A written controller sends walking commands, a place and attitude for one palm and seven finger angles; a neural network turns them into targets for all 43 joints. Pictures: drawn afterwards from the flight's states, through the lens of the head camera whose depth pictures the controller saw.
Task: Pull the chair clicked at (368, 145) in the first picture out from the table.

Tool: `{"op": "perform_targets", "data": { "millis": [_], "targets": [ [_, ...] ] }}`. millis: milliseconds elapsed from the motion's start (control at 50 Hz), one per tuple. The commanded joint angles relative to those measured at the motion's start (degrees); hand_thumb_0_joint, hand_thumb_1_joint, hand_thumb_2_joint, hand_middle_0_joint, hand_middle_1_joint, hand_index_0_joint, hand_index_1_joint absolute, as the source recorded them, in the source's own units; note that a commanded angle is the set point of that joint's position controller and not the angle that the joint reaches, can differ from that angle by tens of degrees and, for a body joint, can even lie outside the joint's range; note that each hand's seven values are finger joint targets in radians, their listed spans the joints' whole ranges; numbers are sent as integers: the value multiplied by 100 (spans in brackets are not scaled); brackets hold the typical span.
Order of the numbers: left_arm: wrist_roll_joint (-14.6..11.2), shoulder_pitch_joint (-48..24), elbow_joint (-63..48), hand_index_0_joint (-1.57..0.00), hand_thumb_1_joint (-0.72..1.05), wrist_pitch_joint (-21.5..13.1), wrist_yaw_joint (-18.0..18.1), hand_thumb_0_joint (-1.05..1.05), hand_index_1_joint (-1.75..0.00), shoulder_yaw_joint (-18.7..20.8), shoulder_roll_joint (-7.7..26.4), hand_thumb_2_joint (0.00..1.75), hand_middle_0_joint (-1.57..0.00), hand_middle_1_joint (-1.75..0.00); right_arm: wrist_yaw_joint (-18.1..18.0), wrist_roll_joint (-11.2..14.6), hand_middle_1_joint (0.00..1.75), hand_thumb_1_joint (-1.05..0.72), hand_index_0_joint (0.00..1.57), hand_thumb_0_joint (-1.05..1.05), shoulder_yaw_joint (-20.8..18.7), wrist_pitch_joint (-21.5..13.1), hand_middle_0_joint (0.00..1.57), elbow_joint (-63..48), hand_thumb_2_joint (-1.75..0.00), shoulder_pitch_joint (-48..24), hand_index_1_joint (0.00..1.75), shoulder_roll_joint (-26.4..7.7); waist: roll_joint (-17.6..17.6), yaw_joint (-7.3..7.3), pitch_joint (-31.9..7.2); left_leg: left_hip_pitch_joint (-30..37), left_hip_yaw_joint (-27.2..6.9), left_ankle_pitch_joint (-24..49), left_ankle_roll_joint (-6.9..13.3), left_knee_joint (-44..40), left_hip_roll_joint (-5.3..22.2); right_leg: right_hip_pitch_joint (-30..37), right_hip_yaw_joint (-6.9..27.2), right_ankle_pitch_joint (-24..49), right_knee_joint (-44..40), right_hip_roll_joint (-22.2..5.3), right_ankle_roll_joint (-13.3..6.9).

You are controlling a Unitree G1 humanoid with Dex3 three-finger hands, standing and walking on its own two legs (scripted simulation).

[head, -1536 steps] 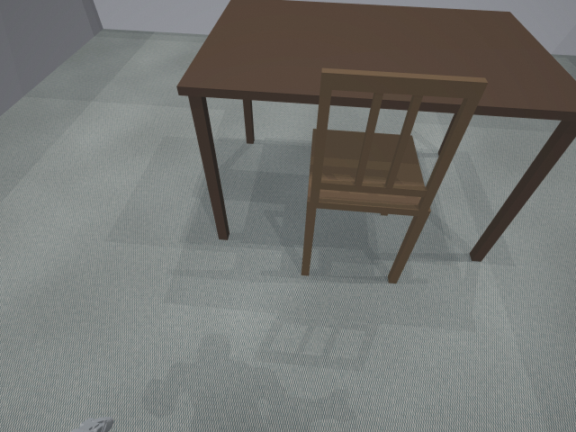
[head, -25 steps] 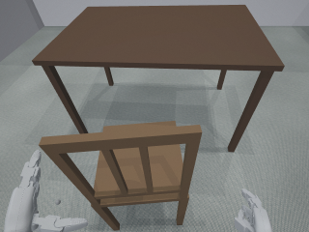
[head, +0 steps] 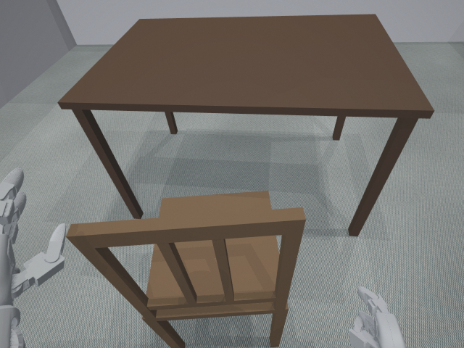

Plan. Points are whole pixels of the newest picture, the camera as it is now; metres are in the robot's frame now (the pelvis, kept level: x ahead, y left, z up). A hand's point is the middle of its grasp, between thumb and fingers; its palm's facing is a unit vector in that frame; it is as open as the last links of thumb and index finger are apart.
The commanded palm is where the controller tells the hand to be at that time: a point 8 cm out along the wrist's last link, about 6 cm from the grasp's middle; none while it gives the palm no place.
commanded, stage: draw the hand back to the body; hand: left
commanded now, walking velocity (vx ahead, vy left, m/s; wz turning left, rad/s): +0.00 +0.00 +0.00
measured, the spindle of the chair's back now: (180, 274) +0.27 +0.16 -0.09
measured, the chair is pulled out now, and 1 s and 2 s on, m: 0.40 0.40 0.40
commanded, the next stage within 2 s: step back with the hand held close in 0.38 s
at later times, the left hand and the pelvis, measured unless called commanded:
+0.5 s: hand (45, 246) +0.19 +0.27 +0.16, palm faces +0.49 -0.76 -0.42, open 7.5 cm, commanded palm +0.15 +0.31 +0.18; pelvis +0.00 +0.01 +0.00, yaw -1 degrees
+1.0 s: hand (38, 273) +0.15 +0.25 +0.17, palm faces +0.41 -0.73 -0.55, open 7.4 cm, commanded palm +0.10 +0.30 +0.18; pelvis -0.05 +0.00 +0.00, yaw -2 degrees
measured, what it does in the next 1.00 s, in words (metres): stands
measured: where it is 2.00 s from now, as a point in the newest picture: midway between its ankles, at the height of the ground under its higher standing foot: outside the picture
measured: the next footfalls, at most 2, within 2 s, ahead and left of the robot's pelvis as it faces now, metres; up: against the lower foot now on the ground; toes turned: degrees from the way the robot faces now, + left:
none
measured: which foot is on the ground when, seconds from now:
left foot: down 0.00-1.00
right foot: down 0.00-1.00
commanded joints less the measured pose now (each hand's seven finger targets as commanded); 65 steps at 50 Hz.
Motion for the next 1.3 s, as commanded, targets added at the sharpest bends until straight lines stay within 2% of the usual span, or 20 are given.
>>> {"op": "perform_targets", "data": {
  "millis": [0, 80, 160, 240, 300, 360, 440, 480, 500, 540, 580, 640, 700, 740, 800, 920, 1040, 1080, 1160, 1280],
  "targets": [
    [16, -204, -893, -20, 90, -362, 120, 0, -30, 855, 974, 90, -20, -30, -27, -21, 30, -90, 20, 0, -248, -282, 20, -804, -90, -648, 30, -545, -384, -20, -539, -512, 68, 2504, 257, -446, -42, 936, 106, 1563, -330, 22, -388],
    [17, -247, -885, -20, 90, -378, 35, 0, -30, 659, 798, 90, -20, -30, 17, -6, 30, -90, 20, 0, -261, -191, 20, -825, -90, -652, 30, -569, -384, -29, -486, -581, 75, 2484, 260, -511, -54, 937, 84, 1511, -375, 25, -378],
    [32, -297, -1144, -20, 90, -385, 62, 0, -30, 924, 1126, 90, -20, -30, 10, -21, 30, -90, 20, 0, -288, -200, 20, -856, -90, -716, 30, -612, -246, 3, -753, -439, 55, 2667, 252, -496, -32, 1046, 128, 1598, -354, 13, -390],
    [47, -221, -1277, -20, 90, -395, 79, 0, -30, 864, 1075, 90, -20, -30, 8, -36, 30, -90, 20, 0, -284, -212, 20, -846, -90, -667, 30, -570, -184, 14, -802, -303, 59, 2983, 262, -475, 4, 1056, 113, 1751, -376, -5, -395],
    [33, -215, -1037, -20, 90, -341, 86, 0, -30, 801, 964, 90, -20, -30, -3, -28, 30, -90, 20, 0, -269, -195, 20, -797, -90, -673, 30, -552, -194, -19, -493, -423, 77, 2777, 241, -532, 11, 952, 94, 1611, -413, 31, -400],
    [38, -451, -1192, -20, 90, -333, 62, 0, -30, 807, 1016, 90, -20, -30, 4, -28, 30, -90, 20, 0, -258, -196, 20, -823, -90, -687, 30, -609, -14, -38, -576, -429, 70, 2641, 223, -585, -4, 990, 132, 1450, -430, 35, -393],
    [23, -395, -1134, -20, 90, -334, 53, 0, -30, 727, 934, 90, -20, -30, 18, -38, 30, -90, 20, 0, -256, -176, 20, -858, -90, -669, 30, -587, -231, -17, -553, -420, 60, 2770, 237, -580, 16, 963, 89, 1508, -391, 34, -383],
    [45, -885, -1381, -20, 90, -357, 45, 0, -30, 666, 985, 90, -20, -30, 25, -50, 30, -90, 20, 0, -197, -223, 20, -872, -90, -667, 30, -580, -52, -51, -523, -445, 62, 2638, 233, -611, -20, 965, 102, 1436, -454, 33, -393],
    [-212, -1626, -1671, -20, 90, -685, -9, 0, -30, 1509, 1993, 90, -20, -30, -48, 83, 30, -90, 20, 0, -199, -112, 20, -1130, -90, -538, 30, -528, -164, -259, 3, -507, -2, 2218, 329, -434, 266, 327, 703, 2242, -543, -282, -429],
    [-167, -712, -961, -20, 90, -661, -113, 0, -30, 1060, 1202, 90, -20, -30, -83, 37, 30, -90, 20, 0, -151, 7, 20, -1113, -90, -595, 30, -448, -65, -299, -364, -364, -65, 2385, 311, -525, 281, 549, 583, 2475, -311, -363, -416],
    [-155, -325, -948, -20, 90, -655, -130, 0, -30, 952, 1031, 90, -20, -30, -81, 28, 30, -90, 20, 0, -138, 89, 20, -1193, -90, -629, 30, -434, 258, -288, -542, -277, -72, 2942, 329, -570, 365, 586, 442, 2532, -146, -322, -338],
    [-100, 169, -1018, -20, 90, -621, -110, 0, -30, 1058, 1088, 90, -20, -30, -54, -3, 30, -90, 20, 0, -179, 254, 20, -1302, -90, -702, 30, -424, 141, -283, -776, -251, -127, 3710, 315, -438, 458, 596, 391, 2633, -27, -307, -329],
    [-101, 367, -1125, -20, 90, -601, -72, 0, -30, 1211, 1218, 90, -20, -30, -80, 13, 30, -90, 20, 0, -222, 357, 20, -1355, -90, -718, 30, -406, -113, -296, -836, -423, -146, 3648, 295, -398, 477, 576, 401, 2643, 52, -335, -325],
    [-118, 402, -1211, -20, 90, -606, -46, 0, -30, 1294, 1286, 90, -20, -30, -106, 31, 30, -90, 20, 0, -230, 379, 20, -1380, -90, -743, 30, -370, -244, -292, -887, -499, -150, 3465, 280, -339, 487, 519, 436, 2629, 109, -369, -323],
    [-134, 453, -1292, -20, 90, -622, 28, 0, -30, 1369, 1386, 90, -20, -30, -149, 49, 30, -90, 20, 0, -237, 369, 20, -1363, -90, -720, 30, -349, 15, -290, -929, -594, -126, 3165, 293, -305, 479, 434, 485, 2526, 160, -410, -314],
    [-117, 315, -1185, -20, 90, -590, 103, 0, -30, 1280, 1349, 90, -20, -30, -209, 66, 30, -90, 20, 0, -251, 317, 20, -1313, -90, -615, 30, -395, -593, -334, -928, -963, -114, 1435, 266, 17, 250, 166, 767, 2098, -78, -605, -377],
    [-46, 123, -1094, -20, 90, -561, 173, 0, -30, 1352, 1456, 90, -20, -30, -253, 58, 30, -90, 20, 0, -192, 258, 20, -1278, -90, -608, 30, -436, -853, -301, -598, -1447, -208, -125, 397, -207, 171, -410, 916, -196, -533, -525, -288],
    [-54, 59, -1084, -20, 90, -563, 198, 0, -30, 1287, 1407, 90, -20, -30, -279, 58, 30, -90, 20, 0, -164, 228, 20, -1265, -90, -545, 30, -463, -542, -307, -493, -1672, -252, -414, 436, -439, 211, -373, 849, -632, -553, -453, -242],
    [-15, -74, -1063, -20, 90, -600, 222, 0, -30, 1315, 1515, 90, -20, -30, -279, 54, 30, -90, 20, 0, -173, 133, 20, -1255, -90, -492, 30, -515, -581, -299, -301, -1954, -268, -685, 430, -371, 155, -477, 928, -1063, -789, -464, -260],
    [17, -35, -1212, -20, 90, -700, 225, 0, -30, 1267, 1450, 90, -20, -30, -235, 7, 30, -90, 20, 0, -153, 31, 20, -1263, -90, -404, 30, -546, -346, -289, -368, -2068, -283, -626, 449, -474, 190, -341, 853, -947, -698, -386, -239]
  ]
}}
